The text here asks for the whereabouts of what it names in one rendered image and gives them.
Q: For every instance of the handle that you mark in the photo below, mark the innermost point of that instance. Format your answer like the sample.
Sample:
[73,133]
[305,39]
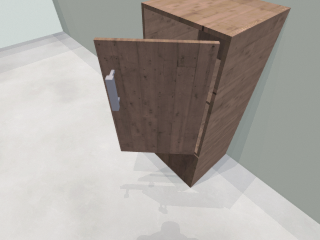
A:
[112,91]

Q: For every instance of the cupboard door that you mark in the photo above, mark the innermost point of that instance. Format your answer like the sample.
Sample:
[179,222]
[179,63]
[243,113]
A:
[163,85]

